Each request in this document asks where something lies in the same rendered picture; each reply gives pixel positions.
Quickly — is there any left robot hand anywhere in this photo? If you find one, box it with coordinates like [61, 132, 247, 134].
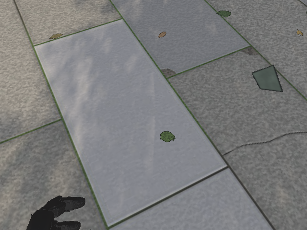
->
[26, 195, 91, 230]

